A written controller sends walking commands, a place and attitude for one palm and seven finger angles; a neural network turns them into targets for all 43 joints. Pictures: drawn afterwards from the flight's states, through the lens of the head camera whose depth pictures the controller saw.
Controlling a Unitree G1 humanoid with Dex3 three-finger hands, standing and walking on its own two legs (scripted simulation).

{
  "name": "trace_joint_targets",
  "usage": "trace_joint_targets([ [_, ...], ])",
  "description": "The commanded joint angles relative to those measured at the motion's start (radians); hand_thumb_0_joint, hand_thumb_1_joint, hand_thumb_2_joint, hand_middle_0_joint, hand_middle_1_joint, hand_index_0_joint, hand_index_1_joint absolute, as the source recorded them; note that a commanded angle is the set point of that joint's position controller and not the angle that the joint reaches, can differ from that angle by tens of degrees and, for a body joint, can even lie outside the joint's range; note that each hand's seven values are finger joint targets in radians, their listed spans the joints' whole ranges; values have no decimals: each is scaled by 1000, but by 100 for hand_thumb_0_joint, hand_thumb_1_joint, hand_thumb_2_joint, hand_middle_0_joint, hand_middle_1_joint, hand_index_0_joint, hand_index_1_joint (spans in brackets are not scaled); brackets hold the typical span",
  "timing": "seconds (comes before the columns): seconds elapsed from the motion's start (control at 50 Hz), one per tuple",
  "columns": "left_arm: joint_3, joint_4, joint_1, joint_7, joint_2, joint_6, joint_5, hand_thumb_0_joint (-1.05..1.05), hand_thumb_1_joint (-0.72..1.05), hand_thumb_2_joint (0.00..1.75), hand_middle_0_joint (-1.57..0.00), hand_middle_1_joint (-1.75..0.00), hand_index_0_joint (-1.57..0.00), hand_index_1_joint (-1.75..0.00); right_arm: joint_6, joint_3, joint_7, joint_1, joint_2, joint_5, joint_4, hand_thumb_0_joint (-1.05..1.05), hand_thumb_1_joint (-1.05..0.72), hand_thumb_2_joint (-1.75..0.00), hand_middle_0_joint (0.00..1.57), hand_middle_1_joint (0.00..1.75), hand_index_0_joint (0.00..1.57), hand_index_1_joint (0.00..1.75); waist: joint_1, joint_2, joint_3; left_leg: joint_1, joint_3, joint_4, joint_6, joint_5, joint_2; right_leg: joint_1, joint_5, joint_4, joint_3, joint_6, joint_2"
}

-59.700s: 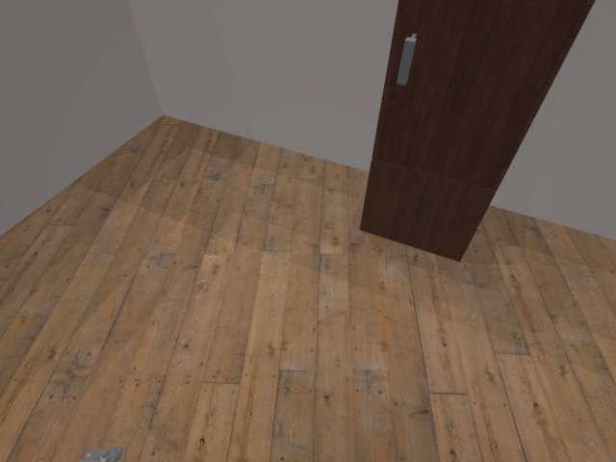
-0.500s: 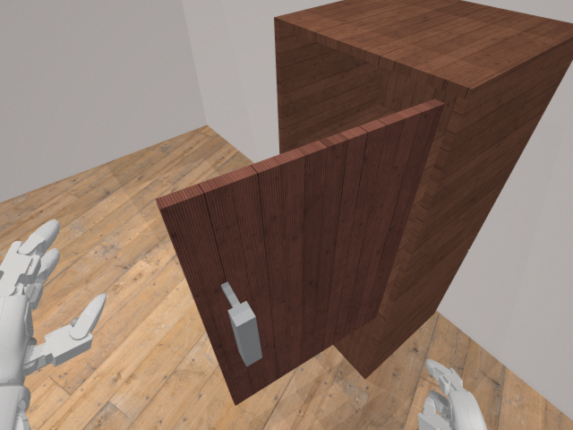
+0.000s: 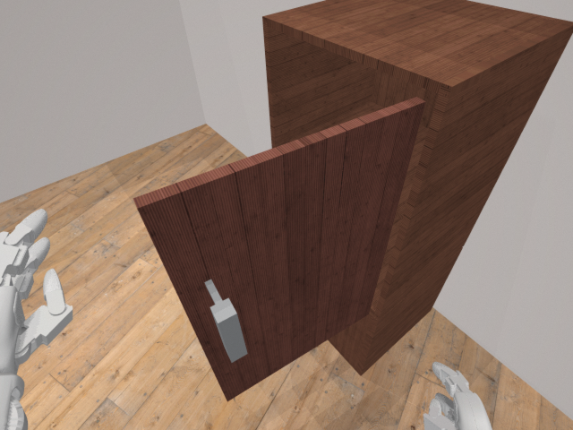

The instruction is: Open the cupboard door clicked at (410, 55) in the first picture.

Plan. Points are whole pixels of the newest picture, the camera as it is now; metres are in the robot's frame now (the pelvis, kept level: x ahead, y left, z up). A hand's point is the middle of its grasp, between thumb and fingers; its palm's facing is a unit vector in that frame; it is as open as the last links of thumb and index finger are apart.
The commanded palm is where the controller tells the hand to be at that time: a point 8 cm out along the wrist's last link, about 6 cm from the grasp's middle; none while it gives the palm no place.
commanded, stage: step back with the hand held close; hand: left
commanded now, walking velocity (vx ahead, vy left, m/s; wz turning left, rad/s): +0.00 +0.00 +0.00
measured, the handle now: (223, 319) +0.26 +0.13 +0.03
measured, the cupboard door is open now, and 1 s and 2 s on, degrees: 83 83 83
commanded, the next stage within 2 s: stop stepping back and stand still in 1.12 s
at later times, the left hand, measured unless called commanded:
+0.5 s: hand (39, 324) +0.17 +0.28 +0.15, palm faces +0.32 -0.81 -0.50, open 7.4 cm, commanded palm +0.11 +0.32 +0.17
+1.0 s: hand out of the picture +0.04 +0.32 +0.16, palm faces +0.49 -0.76 -0.42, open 7.5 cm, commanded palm -0.02 +0.36 +0.17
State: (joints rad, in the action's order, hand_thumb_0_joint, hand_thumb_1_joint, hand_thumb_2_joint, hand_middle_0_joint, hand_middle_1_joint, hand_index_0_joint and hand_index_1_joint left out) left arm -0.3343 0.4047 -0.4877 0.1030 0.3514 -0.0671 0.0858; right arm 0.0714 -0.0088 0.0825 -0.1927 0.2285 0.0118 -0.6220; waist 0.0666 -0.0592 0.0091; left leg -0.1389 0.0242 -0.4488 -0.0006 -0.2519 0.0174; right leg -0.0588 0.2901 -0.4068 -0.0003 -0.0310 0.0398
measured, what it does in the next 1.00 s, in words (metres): shifts its weight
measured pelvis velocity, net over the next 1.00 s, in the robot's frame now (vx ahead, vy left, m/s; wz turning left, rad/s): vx -0.15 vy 0.06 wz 0.05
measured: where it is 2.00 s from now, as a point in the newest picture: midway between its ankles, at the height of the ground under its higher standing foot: outside the picture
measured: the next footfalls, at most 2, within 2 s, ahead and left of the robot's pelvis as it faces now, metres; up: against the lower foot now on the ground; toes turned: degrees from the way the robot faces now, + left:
right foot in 1.28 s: -0.30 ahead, -0.06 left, +0.00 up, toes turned -2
left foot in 1.44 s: -0.16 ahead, +0.15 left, +0.00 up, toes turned -2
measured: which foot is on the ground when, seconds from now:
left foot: down 0.00-1.00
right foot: down 0.00-0.98, up 1.00-1.00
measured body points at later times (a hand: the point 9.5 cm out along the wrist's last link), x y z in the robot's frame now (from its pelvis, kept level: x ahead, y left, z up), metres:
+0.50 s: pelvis -0.05 +0.03 +0.00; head -0.03 +0.04 +0.45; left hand +0.15 +0.32 +0.18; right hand +0.12 -0.23 -0.07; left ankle +0.00 +0.12 -0.74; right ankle -0.04 -0.10 -0.74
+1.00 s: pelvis -0.15 +0.06 -0.03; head -0.14 +0.08 +0.42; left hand +0.01 +0.36 +0.18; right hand +0.03 -0.18 -0.10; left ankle -0.01 +0.13 -0.73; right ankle -0.04 -0.09 -0.74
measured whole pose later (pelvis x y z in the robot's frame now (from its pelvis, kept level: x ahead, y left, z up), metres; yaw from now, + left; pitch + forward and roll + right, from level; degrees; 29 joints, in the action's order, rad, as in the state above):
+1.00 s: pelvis -0.15 +0.06 -0.03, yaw +3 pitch -3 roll -2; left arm -0.43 0.56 -0.51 0.17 0.40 -0.23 0.02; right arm 0.06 0.02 0.06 -0.21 0.22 0.00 -0.61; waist 0.01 0.00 0.07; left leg -0.49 0.06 -0.67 -0.05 -0.27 -0.02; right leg -0.40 0.26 -0.64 -0.07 0.03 0.03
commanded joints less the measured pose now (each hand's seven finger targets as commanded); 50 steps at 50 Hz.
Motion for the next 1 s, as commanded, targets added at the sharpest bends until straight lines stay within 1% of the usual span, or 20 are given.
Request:
trace_joint_targets([
  [0.0,-117,202,77,21,183,-67,-1,0,90,90,-20,-30,-20,-30,61,35,3,133,101,-3,164,0,-90,-90,20,30,20,30,-1,19,-79,84,17,30,-40,246,-5,-69,-324,74,-12,26,-43],
  [0.06,-133,244,141,23,212,-75,1,0,90,90,-20,-30,-20,-30,64,33,3,145,103,-2,167,0,-90,-90,20,30,20,30,-1,34,-84,91,16,31,-43,233,-7,-76,-313,84,-15,29,-44],
  [0.08,-290,279,329,40,378,-126,-20,0,90,90,-20,-30,-20,-30,45,25,0,112,108,11,200,0,-90,-90,20,30,20,30,-46,-25,12,54,-14,4,-46,155,1,-166,-365,142,-123,23,-95],
  [0.12,-180,132,96,18,226,-125,-21,0,90,90,-20,-30,-20,-30,19,42,-3,118,111,0,171,0,-90,-90,20,30,20,30,-47,104,-45,56,-10,-40,-48,183,6,-145,-517,117,-126,37,-122],
  [0.16,-136,119,27,9,182,-116,-25,0,90,90,-20,-30,-20,-30,-9,51,-11,118,116,2,185,0,-90,-90,20,30,20,30,-51,105,-81,58,8,-31,-46,227,18,-132,-571,91,-109,60,-121],
  [0.32,-206,267,-18,41,268,-122,-27,0,90,90,-20,-30,-20,-30,-54,61,3,123,115,7,236,0,-90,-90,20,30,20,30,-50,26,-182,38,-20,17,-43,422,68,-82,-513,-4,-69,45,-79],
  [0.4,-233,302,-63,52,280,-132,-25,0,90,90,-20,-30,-20,-30,-55,66,2,117,114,8,249,0,-90,-90,20,30,20,30,-49,-18,-187,-40,-37,28,-44,375,80,-59,-458,-40,-76,40,-66],
  [0.46,-222,297,-76,55,259,-140,-27,0,90,90,-20,-30,-20,-30,-45,68,-1,104,123,6,251,0,-90,-90,20,30,20,30,-56,-42,-144,-133,-55,62,-50,226,92,-68,-334,-52,-78,41,-51],
  [0.48,-225,289,-78,58,258,-144,-30,0,90,90,-20,-30,-20,-30,-39,69,0,108,127,4,249,0,-90,-90,20,30,20,30,-55,-74,-124,-196,-75,86,-59,146,99,-48,-285,-62,-72,40,-49],
  [0.58,-233,281,-55,65,242,-173,-50,0,90,90,-20,-30,-20,-30,-1,72,3,89,139,4,246,0,-90,-90,20,30,20,30,-63,-75,-62,-469,-147,180,-98,-311,139,38,-123,-151,-69,45,-25],
  [0.7,-223,320,26,69,222,-197,-75,0,90,90,-20,-30,-20,-30,48,74,6,74,140,-4,229,0,-90,-90,20,30,20,30,-67,-93,-40,-594,-191,187,-113,-508,164,33,32,-230,-72,35,-1],
  [0.78,-257,352,8,74,260,-210,-67,0,90,90,-20,-30,-20,-30,67,79,0,58,126,-12,209,0,-90,-90,20,30,20,30,-71,12,-61,-423,-123,31,-73,-418,79,-174,144,-74,-191,-9,-51],
  [0.84,-207,326,15,82,228,-212,-58,0,90,90,-20,-30,-20,-30,56,78,-12,25,111,-16,171,0,-90,-90,20,30,20,30,-91,168,-39,-169,-52,-266,-15,-233,-6,-510,304,132,-345,-84,-199],
  [0.86,-203,315,29,86,231,-214,-59,0,90,90,-20,-30,-20,-30,50,77,-18,17,102,-15,156,0,-90,-90,20,30,20,30,-99,218,-55,-101,-37,-343,-8,-169,-18,-558,259,149,-350,-93,-239],
  [0.88,-215,324,53,94,250,-218,-61,0,90,90,-20,-30,-20,-30,47,79,-20,13,105,-15,144,0,-90,-90,20,30,20,30,-106,211,-71,-57,-34,-355,-8,-135,-21,-573,170,137,-334,-94,-249],
  [0.9,-201,320,47,93,242,-213,-58,0,90,90,-20,-30,-20,-30,41,76,-22,10,99,-11,140,0,-90,-90,20,30,20,30,-111,217,-80,-25,-48,-304,-13,-121,-8,-577,136,96,-276,-73,-236],
  [0.92,-211,325,57,91,253,-214,-55,0,90,90,-20,-30,-20,-30,38,74,-18,22,104,-8,150,0,-90,-90,20,30,20,30,-109,176,-59,-15,-64,-206,-21,-142,12,-604,161,46,-223,-40,-185],
  [0.94,-218,349,81,90,262,-222,-54,0,90,90,-20,-30,-20,-30,39,74,-12,41,124,-7,165,0,-90,-90,20,30,20,30,-107,56,-13,-100,-163,-53,-51,-262,78,-606,234,-53,-168,-2,-104],
  [0.96,-242,374,89,91,266,-232,-54,0,90,90,-20,-30,-20,-30,55,70,-4,72,140,-12,181,0,-90,-90,20,30,20,30,-99,-194,-10,-318,-373,225,-107,-525,239,-448,245,-349,-67,44,18],
  [0.98,-290,377,87,102,299,-235,-63,0,90,90,-20,-30,-20,-30,76,78,4,100,143,-28,178,0,-90,-90,20,30,20,30,-82,-345,-78,-539,-553,416,-173,-658,399,-213,230,-777,-41,59,104],
])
